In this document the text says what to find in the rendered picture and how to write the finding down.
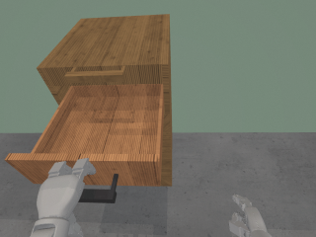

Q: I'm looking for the left robot forearm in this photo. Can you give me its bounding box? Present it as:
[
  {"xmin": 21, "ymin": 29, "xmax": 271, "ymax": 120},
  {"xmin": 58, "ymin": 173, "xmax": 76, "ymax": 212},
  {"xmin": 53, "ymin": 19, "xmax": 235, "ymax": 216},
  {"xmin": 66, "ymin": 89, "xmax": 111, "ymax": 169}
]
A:
[{"xmin": 30, "ymin": 216, "xmax": 70, "ymax": 237}]

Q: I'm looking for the right robot hand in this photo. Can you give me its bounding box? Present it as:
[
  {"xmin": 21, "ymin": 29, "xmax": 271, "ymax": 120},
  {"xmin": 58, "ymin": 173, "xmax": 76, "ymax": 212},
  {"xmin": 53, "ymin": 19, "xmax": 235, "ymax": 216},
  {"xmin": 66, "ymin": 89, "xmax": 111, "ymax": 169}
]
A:
[{"xmin": 228, "ymin": 194, "xmax": 268, "ymax": 237}]

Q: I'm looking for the left robot hand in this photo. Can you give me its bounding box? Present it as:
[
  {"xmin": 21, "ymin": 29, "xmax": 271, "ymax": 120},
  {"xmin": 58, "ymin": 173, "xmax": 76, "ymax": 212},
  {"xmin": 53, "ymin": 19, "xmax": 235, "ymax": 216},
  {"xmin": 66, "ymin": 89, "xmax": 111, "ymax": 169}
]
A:
[{"xmin": 37, "ymin": 158, "xmax": 97, "ymax": 237}]

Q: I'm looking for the drawer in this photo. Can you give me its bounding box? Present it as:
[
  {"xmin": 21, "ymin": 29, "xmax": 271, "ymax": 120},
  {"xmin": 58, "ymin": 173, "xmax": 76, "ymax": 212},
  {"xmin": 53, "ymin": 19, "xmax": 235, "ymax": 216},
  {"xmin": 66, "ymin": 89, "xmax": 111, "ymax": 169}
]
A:
[{"xmin": 5, "ymin": 84, "xmax": 164, "ymax": 187}]

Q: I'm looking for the cabinet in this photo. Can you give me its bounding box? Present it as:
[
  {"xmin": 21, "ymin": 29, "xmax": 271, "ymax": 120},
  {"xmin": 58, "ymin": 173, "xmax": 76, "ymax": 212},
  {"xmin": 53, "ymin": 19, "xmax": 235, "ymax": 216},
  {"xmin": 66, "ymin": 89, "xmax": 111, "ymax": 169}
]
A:
[{"xmin": 37, "ymin": 14, "xmax": 173, "ymax": 187}]

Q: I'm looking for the handle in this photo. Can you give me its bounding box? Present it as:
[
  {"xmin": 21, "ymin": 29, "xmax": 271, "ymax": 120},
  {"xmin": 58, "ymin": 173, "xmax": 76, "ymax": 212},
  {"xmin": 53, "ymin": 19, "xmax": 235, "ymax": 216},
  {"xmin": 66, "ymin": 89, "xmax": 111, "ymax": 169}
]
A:
[
  {"xmin": 64, "ymin": 70, "xmax": 125, "ymax": 83},
  {"xmin": 78, "ymin": 174, "xmax": 119, "ymax": 203}
]

